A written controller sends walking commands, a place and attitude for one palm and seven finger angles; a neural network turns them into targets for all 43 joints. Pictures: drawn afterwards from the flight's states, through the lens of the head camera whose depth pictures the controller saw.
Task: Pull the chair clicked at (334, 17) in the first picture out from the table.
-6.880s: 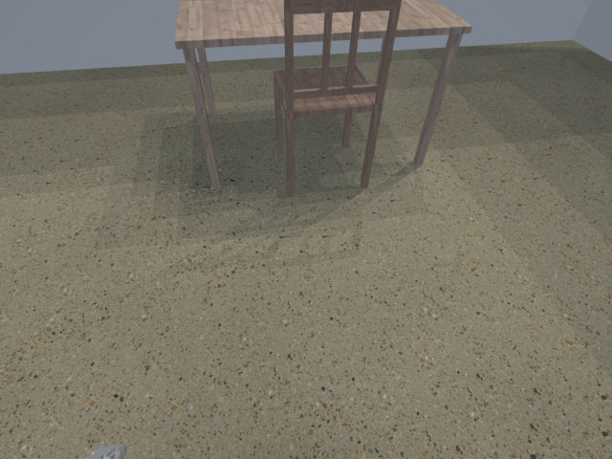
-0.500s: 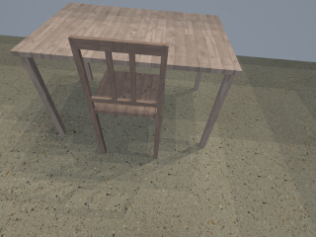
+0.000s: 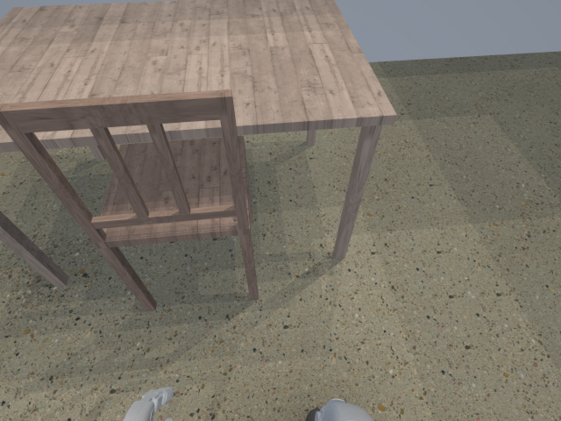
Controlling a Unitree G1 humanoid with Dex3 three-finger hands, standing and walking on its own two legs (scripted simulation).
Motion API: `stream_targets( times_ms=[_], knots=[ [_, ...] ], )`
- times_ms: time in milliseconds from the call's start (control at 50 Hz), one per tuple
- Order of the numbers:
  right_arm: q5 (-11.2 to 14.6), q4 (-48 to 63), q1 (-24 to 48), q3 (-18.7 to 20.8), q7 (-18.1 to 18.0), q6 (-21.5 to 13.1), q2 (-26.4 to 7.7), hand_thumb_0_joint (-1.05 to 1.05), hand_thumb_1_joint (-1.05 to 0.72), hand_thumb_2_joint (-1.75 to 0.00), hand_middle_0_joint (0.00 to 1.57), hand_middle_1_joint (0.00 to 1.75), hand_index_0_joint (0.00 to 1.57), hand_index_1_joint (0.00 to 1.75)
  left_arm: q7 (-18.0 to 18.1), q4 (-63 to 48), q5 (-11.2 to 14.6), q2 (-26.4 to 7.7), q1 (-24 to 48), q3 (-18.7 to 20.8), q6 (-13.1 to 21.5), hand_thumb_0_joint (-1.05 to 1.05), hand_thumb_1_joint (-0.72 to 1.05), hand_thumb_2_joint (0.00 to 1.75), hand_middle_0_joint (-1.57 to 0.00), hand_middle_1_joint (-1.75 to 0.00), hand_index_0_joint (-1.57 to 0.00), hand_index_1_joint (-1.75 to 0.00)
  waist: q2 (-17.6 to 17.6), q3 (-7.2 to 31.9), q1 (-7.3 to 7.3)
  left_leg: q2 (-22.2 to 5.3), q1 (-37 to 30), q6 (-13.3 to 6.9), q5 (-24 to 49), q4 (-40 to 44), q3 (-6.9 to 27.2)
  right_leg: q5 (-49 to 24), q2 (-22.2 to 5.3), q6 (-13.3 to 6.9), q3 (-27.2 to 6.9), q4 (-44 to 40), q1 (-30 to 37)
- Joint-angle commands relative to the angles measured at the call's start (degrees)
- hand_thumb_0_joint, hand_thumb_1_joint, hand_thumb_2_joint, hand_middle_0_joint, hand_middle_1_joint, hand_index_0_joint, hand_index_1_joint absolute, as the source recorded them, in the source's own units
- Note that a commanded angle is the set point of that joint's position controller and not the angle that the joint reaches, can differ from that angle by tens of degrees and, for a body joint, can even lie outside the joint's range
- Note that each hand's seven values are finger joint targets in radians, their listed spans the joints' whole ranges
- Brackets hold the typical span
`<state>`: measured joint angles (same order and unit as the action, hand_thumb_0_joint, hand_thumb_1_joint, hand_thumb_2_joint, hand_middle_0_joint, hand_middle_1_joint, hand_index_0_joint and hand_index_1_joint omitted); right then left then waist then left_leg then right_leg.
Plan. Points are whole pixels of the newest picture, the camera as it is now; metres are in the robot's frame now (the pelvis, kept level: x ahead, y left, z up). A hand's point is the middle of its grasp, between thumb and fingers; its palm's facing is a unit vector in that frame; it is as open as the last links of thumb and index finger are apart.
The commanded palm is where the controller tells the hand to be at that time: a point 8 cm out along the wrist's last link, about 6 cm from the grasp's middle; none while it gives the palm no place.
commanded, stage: take the last steps up to it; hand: left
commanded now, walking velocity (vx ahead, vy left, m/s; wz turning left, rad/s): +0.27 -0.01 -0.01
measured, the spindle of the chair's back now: (123, 176) +0.61 +0.34 -0.06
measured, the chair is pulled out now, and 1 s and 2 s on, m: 0.00 0.00 0.00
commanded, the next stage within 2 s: come to a stop and stand still in 0.28 s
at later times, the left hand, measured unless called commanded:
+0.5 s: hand out of the picture +0.13 +0.18 -0.17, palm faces +0.11 -0.98 -0.16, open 7.3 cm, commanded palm none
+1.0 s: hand (202, 396) +0.19 +0.13 -0.14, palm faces +0.03 -0.97 -0.26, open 7.4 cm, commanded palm none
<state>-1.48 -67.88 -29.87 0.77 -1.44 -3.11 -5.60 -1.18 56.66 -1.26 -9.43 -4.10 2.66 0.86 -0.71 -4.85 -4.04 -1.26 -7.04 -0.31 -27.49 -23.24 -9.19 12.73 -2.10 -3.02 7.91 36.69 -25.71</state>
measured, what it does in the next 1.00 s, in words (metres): walks ahead: right foot, then left foot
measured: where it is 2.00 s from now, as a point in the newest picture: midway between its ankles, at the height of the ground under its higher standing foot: outside the picture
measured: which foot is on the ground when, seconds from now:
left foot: down 0.00-0.02, up 0.04-0.42, down 0.44-0.80, up 0.82-1.00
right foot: up 0.00-0.00, down 0.02-0.44, up 0.46-0.78, down 0.80-1.00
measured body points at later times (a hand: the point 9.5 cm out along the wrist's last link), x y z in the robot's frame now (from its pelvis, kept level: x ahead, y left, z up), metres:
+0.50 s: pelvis +0.16 +0.01 +0.01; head +0.17 +0.03 +0.46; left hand +0.12 +0.23 -0.16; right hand +0.26 -0.22 -0.13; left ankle +0.20 +0.12 -0.72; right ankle +0.12 -0.10 -0.71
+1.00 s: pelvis +0.14 -0.06 +0.02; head +0.15 -0.08 +0.46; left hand +0.19 +0.18 -0.12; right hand +0.18 -0.30 -0.15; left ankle +0.10 +0.08 -0.68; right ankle +0.17 -0.14 -0.72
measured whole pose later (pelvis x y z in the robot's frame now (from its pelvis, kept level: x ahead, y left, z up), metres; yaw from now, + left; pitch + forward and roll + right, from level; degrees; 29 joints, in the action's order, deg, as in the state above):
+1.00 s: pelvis +0.14 -0.06 +0.02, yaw +0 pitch -1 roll +1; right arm -0.7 -60.8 -11.4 3.9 -0.6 3.3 -11.9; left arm 1.4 58.9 -1.8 -9.1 -12.6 1.9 -1.5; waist -2.3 -2.1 0.1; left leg -1.7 18.5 0.1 -24.5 -50.0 -1.5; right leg 13.2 -0.1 -3.8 5.4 29.8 -15.7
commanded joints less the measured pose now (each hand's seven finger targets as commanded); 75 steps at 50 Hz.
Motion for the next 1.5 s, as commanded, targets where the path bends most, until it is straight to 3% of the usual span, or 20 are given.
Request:
stream_targets(
  times_ms=[0,40,80,160,360,380,420,440,520,640,740,780,800,900,1000,1060,1120,1440,1460,1480],
  knots=[
    [1.87,5.19,-2.30,1.74,0.02,-1.17,-6.74,0.00,-0.90,-0.90,0.20,0.30,0.20,0.30,1.67,4.50,0.23,-15.05,-27.35,4.09,2.76,0.00,0.90,0.90,-0.20,-0.30,-0.20,-0.30,14.02,18.68,11.35,1.78,34.94,-0.19,-2.85,-49.35,1.78,-21.05,-24.11,-13.35,-35.59,-13.91,43.09],
    [1.85,6.41,5.49,2.16,0.12,-0.68,-6.79,0.00,-0.90,-0.90,0.20,0.30,0.20,0.30,2.17,2.92,1.08,-13.17,-19.16,3.22,2.00,0.00,0.90,0.90,-0.20,-0.30,-0.20,-0.30,3.14,8.37,9.38,-3.13,38.46,-2.07,-0.78,-56.62,9.59,-6.20,-22.91,-14.33,-31.11,-20.58,28.20],
    [0.62,6.88,7.04,2.06,0.61,0.62,-5.16,0.00,-0.90,-0.90,0.20,0.30,0.20,0.30,2.24,1.00,0.86,-8.44,-11.25,1.77,2.48,0.00,0.90,0.90,-0.20,-0.30,-0.20,-0.30,1.99,0.48,5.21,-6.18,37.05,-1.61,6.05,-53.30,10.80,0.95,-18.99,-9.78,-23.54,-24.49,11.95],
    [0.13,5.99,3.43,1.73,0.96,2.42,-3.31,0.00,-0.90,-0.90,0.20,0.30,0.20,0.30,2.38,1.18,0.12,-5.19,-8.80,0.61,3.25,0.00,0.90,0.90,-0.20,-0.30,-0.20,-0.30,5.26,1.08,0.71,-6.44,30.24,0.29,8.34,-39.06,8.02,-9.09,-13.49,-7.19,-9.86,-25.79,4.62],
    [0.06,9.44,14.16,1.56,1.56,0.49,-5.85,0.00,-0.90,-0.90,0.20,0.30,0.20,0.30,1.74,4.29,0.32,-7.18,-14.33,1.20,2.21,0.00,0.90,0.90,-0.20,-0.30,-0.20,-0.30,5.95,1.79,3.57,-2.24,20.45,0.93,16.72,-7.47,3.21,-8.63,-10.75,-5.07,-8.71,-17.94,11.85],
    [0.06,8.30,11.97,1.46,1.23,0.13,-7.04,0.00,-0.90,-0.90,0.20,0.30,0.20,0.30,1.95,4.49,0.54,-5.91,-14.27,0.74,1.81,0.00,0.90,0.90,-0.20,-0.30,-0.20,-0.30,3.02,3.05,2.63,-3.06,14.45,1.12,22.37,-2.54,5.01,-10.10,-8.49,-3.21,-7.06,-12.40,10.37],
    [0.05,7.64,8.31,1.87,0.05,-0.19,-13.04,0.00,-0.90,-0.90,0.20,0.30,0.20,0.30,2.49,4.80,1.44,-1.47,-17.87,-0.77,1.27,0.00,0.90,0.90,-0.20,-0.30,-0.20,-0.30,-14.34,9.16,3.21,-19.32,5.94,-6.10,58.07,0.47,20.21,8.27,-1.39,3.11,-1.71,0.85,6.34],
    [0.29,7.69,10.78,1.43,-0.42,0.69,-12.56,0.00,-0.90,-0.90,0.20,0.30,0.20,0.30,3.08,5.57,1.35,-1.85,-18.20,-1.21,0.86,0.00,0.90,0.90,-0.20,-0.30,-0.20,-0.30,-10.93,8.38,3.88,-20.96,8.96,-9.24,65.38,1.71,18.71,19.26,-1.45,3.65,-4.02,3.87,8.39],
    [0.89,8.15,17.09,1.44,-1.83,2.00,-11.70,0.00,-0.90,-0.90,0.20,0.30,0.20,0.30,3.64,6.62,0.91,-4.51,-17.33,-0.83,-1.36,0.00,0.90,0.90,-0.20,-0.30,-0.20,-0.30,-10.53,3.19,4.45,-17.47,10.38,-8.32,73.76,1.55,13.66,14.68,-2.87,4.50,-6.16,4.76,6.67],
    [0.32,10.59,19.72,4.51,-1.74,4.03,-15.02,0.00,-0.90,-0.90,0.20,0.30,0.20,0.30,3.41,3.14,0.34,-4.12,-16.20,0.87,-3.16,0.00,0.90,0.90,-0.20,-0.30,-0.20,-0.30,-6.67,8.65,4.26,-18.80,10.53,-9.99,60.55,0.94,11.71,14.55,-1.20,4.19,-6.30,11.64,5.41],
    [0.55,12.49,24.53,4.59,-0.40,4.76,-12.70,0.00,-0.90,-0.90,0.20,0.30,0.20,0.30,3.13,2.62,-0.20,-4.65,-19.79,1.21,-2.26,0.00,0.90,0.90,-0.20,-0.30,-0.20,-0.30,-4.11,8.01,7.23,-11.60,22.07,-3.63,26.97,-4.97,7.37,-3.38,-1.95,4.10,-5.79,-8.17,16.20],
    [1.31,13.83,22.62,3.56,0.40,5.72,-6.69,0.00,-0.90,-0.90,0.20,0.30,0.20,0.30,3.28,0.52,-0.91,-11.88,-14.26,1.47,-1.38,0.00,0.90,0.90,-0.20,-0.30,-0.20,-0.30,17.28,2.83,5.05,-0.11,27.33,1.42,-1.31,-18.64,3.88,-9.99,-17.19,-2.92,-24.31,-21.76,8.31],
    [1.09,13.65,22.50,3.69,0.48,6.28,-7.46,0.00,-0.90,-0.90,0.20,0.30,0.20,0.30,3.14,-0.52,-0.66,-12.30,-12.85,1.38,-1.48,0.00,0.90,0.90,-0.20,-0.30,-0.20,-0.30,13.14,3.17,5.78,-0.51,24.39,0.99,-4.17,-24.90,7.35,-5.69,-19.10,-6.72,-23.60,-23.85,3.81],
    [0.85,9.62,17.63,3.48,0.79,5.92,-8.03,0.00,-0.90,-0.90,0.20,0.30,0.20,0.30,3.27,-1.28,-0.28,-8.93,-6.60,0.89,-1.16,0.00,0.90,0.90,-0.20,-0.30,-0.20,-0.30,8.36,1.45,3.14,-1.19,26.48,0.44,3.77,-31.75,9.45,2.36,-11.89,-5.68,-16.29,-22.97,4.36],
    [1.03,8.86,16.86,2.13,0.25,4.63,-6.67,0.00,-0.90,-0.90,0.20,0.30,0.20,0.30,3.34,0.86,-0.10,-9.20,-11.62,1.00,-0.56,0.00,0.90,0.90,-0.20,-0.30,-0.20,-0.30,5.78,4.46,5.81,-1.32,23.42,1.19,1.78,-12.36,8.06,-7.35,-12.37,-7.28,-17.99,-20.79,15.32],
    [1.03,5.76,10.41,1.29,-0.29,3.62,-6.18,0.00,-0.90,-0.90,0.20,0.30,0.20,0.30,3.38,2.17,0.99,-7.96,-10.10,0.44,-0.38,0.00,0.90,0.90,-0.20,-0.30,-0.20,-0.30,4.33,7.13,3.62,-1.73,14.04,0.45,13.57,3.01,9.88,-5.93,-9.48,-2.95,-15.57,-18.13,14.58],
    [0.39,5.70,12.53,1.01,-0.59,2.89,-9.34,0.00,-0.90,-0.90,0.20,0.30,0.20,0.30,3.02,2.78,1.24,-4.76,-9.98,-0.31,-0.44,0.00,0.90,0.90,-0.20,-0.30,-0.20,-0.30,-3.43,4.70,5.77,-8.48,20.05,-2.10,15.57,5.96,15.82,-3.97,-3.57,1.99,-10.26,-17.83,17.25],
    [0.47,2.96,4.23,0.19,-0.71,3.65,-5.30,0.00,-0.90,-0.90,0.20,0.30,0.20,0.30,3.25,6.77,0.90,-4.14,-13.72,-0.71,-0.61,0.00,0.90,0.90,-0.20,-0.30,-0.20,-0.30,2.74,-1.96,4.00,-3.11,20.72,-1.17,7.11,5.90,10.14,9.97,-4.52,2.03,-13.10,-23.82,12.31],
    [0.42,6.15,9.22,0.57,-0.06,1.72,-8.68,0.00,-0.90,-0.90,0.20,0.30,0.20,0.30,5.72,6.93,0.06,-5.80,-18.71,-1.13,1.42,0.00,0.90,0.90,-0.20,-0.30,-0.20,-0.30,4.15,-1.62,5.51,-3.41,26.03,0.93,8.80,-3.58,4.56,-24.01,-6.23,6.46,-13.10,-17.32,18.95],
    [0.83,8.20,5.04,0.47,-0.23,2.32,-5.41,0.00,-0.90,-0.90,0.20,0.30,0.20,0.30,5.39,5.53,0.27,-8.38,-19.02,-0.44,1.77,0.00,0.90,0.90,-0.20,-0.30,-0.20,-0.30,1.76,8.32,3.37,-1.02,22.20,0.65,3.53,-7.75,7.89,-11.85,-11.09,2.12,-18.85,-18.56,20.20]
  ],
)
